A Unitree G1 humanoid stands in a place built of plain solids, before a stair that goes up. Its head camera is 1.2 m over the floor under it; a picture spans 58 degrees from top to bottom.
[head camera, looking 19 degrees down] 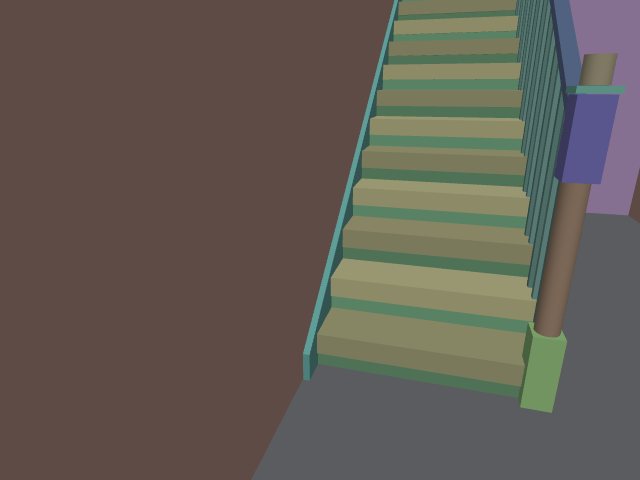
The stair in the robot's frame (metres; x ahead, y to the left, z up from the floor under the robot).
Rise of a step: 0.17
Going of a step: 0.24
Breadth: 0.95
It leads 16 degrees to the right of straight ahead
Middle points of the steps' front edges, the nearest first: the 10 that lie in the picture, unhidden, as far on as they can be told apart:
1.58 -0.40 0.17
1.80 -0.51 0.34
2.03 -0.58 0.51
2.27 -0.64 0.69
2.50 -0.71 0.86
2.73 -0.78 1.03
2.97 -0.84 1.20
3.20 -0.91 1.38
3.43 -0.98 1.55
3.66 -1.04 1.72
